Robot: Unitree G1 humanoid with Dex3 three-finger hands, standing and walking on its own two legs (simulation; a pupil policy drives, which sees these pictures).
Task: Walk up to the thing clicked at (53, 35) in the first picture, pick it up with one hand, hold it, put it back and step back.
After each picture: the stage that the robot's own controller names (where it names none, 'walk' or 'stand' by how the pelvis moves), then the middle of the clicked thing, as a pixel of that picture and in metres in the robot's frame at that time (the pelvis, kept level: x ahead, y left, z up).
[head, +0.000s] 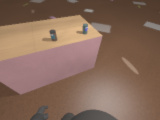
stand; (53, 35) +0.80 +0.46 -0.01
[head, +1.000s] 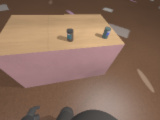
walk; (70, 35) +0.75 +0.23 +0.01
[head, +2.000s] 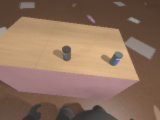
rise first; (66, 53) +0.49 +0.21 +0.01
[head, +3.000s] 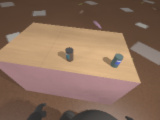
stand; (69, 54) +0.52 +0.21 +0.00
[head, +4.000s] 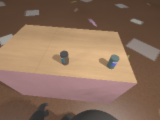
stand; (64, 58) +0.48 +0.23 -0.02
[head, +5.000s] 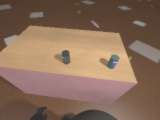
stand; (66, 57) +0.50 +0.23 -0.02
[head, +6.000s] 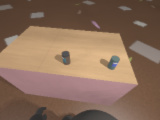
stand; (66, 58) +0.50 +0.23 -0.02
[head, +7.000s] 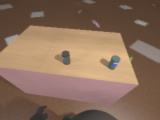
rise first; (66, 58) +0.50 +0.22 -0.02
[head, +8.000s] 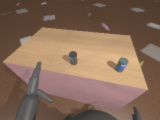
rise first; (73, 58) +0.51 +0.20 -0.01
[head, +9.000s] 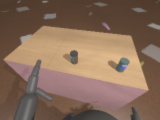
go down; (74, 57) +0.51 +0.20 -0.01
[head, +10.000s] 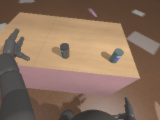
go down; (65, 51) +0.52 +0.18 +0.00
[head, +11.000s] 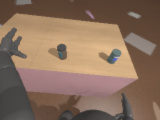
go down; (62, 52) +0.51 +0.19 +0.02
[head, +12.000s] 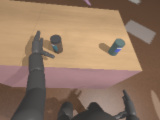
close in; (57, 44) +0.50 +0.20 +0.05
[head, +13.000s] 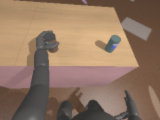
lift; (51, 43) +0.51 +0.21 +0.06
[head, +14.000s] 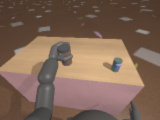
lift; (65, 55) +0.34 +0.16 +0.22
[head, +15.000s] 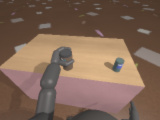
hold; (67, 60) +0.33 +0.16 +0.18
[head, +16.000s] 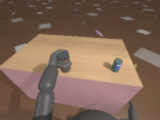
hold; (64, 62) +0.33 +0.17 +0.17
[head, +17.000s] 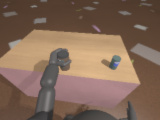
crouch; (64, 61) +0.35 +0.18 +0.14
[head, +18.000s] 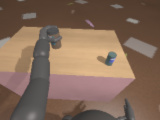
lower; (54, 38) +0.48 +0.22 +0.21
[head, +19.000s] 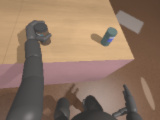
lower; (43, 35) +0.55 +0.22 +0.07
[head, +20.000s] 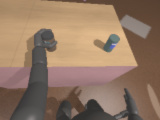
lower; (49, 42) +0.52 +0.21 +0.06
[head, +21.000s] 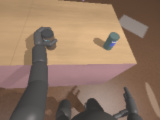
lower; (49, 40) +0.52 +0.21 +0.07
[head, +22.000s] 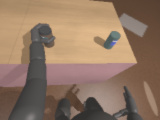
lower; (47, 37) +0.53 +0.22 +0.07
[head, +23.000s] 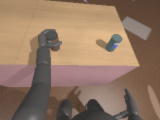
open; (53, 41) +0.52 +0.20 +0.06
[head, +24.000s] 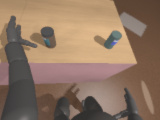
rise; (49, 38) +0.51 +0.20 +0.07
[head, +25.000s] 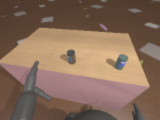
sink last; (71, 57) +0.50 +0.20 +0.03
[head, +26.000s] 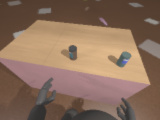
stand; (73, 53) +0.51 +0.19 +0.02
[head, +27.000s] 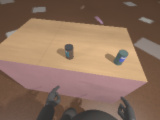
stand; (69, 52) +0.51 +0.20 +0.04
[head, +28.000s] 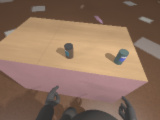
stand; (69, 51) +0.51 +0.20 +0.05
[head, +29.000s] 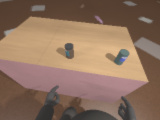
stand; (69, 51) +0.51 +0.19 +0.05
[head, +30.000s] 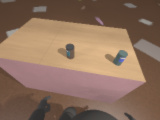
stand; (70, 51) +0.51 +0.19 +0.03
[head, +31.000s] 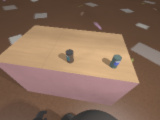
walk; (69, 56) +0.53 +0.20 -0.01
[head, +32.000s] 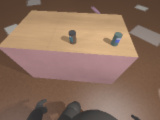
walk; (72, 37) +0.67 +0.22 +0.00
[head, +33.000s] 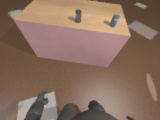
walk; (78, 16) +0.98 +0.20 +0.00
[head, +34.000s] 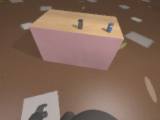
stand; (80, 24) +1.12 +0.22 +0.00
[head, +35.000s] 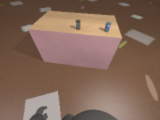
stand; (78, 24) +1.12 +0.23 -0.02
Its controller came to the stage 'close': yes
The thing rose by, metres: 0.22
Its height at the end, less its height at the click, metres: +0.00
